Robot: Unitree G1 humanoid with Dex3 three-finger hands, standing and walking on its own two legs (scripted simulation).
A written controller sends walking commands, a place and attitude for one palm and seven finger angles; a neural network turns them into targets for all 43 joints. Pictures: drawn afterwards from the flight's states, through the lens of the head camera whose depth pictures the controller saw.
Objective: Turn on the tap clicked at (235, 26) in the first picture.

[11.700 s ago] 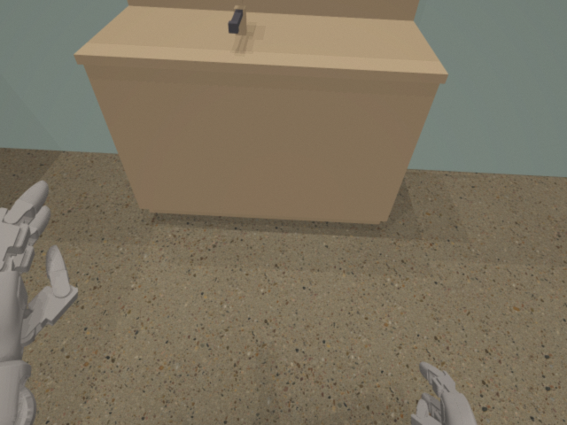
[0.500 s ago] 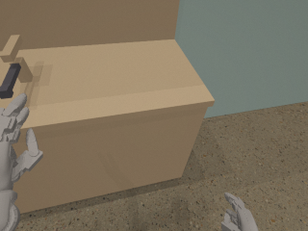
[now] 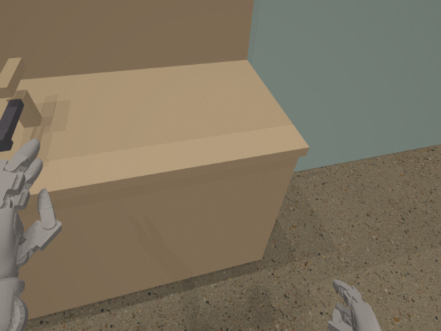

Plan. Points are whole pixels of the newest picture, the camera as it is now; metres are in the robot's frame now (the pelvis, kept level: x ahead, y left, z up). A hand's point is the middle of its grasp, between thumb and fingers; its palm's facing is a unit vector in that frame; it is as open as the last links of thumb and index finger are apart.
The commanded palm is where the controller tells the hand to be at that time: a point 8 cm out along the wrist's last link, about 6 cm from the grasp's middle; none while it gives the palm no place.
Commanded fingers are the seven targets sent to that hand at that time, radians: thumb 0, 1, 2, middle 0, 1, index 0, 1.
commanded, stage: shuffle to correct the standing spot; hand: left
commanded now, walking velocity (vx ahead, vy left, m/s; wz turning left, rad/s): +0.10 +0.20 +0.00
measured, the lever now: (0, 142) +0.41 +0.48 +0.10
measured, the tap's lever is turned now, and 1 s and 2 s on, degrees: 0 0 0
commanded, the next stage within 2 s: come to a stop and stand still in 0.84 s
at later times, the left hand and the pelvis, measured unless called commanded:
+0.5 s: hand (17, 204) +0.24 +0.32 +0.15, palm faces +0.39 -0.84 -0.38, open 7.4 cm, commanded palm +0.19 +0.36 +0.18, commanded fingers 0.00 0.90 0.90 -0.20 -0.30 -0.20 -0.30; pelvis +0.03 +0.08 -0.01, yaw +0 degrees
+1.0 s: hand out of the picture +0.26 +0.46 +0.14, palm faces +0.43 -0.82 -0.37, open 7.4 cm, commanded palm +0.20 +0.49 +0.18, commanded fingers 0.00 0.90 0.90 -0.20 -0.30 -0.20 -0.30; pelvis +0.05 +0.21 -0.02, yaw +1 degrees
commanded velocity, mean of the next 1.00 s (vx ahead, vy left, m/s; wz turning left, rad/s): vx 0.09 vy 0.15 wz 0.00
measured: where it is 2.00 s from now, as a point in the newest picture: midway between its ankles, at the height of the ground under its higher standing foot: outside the picture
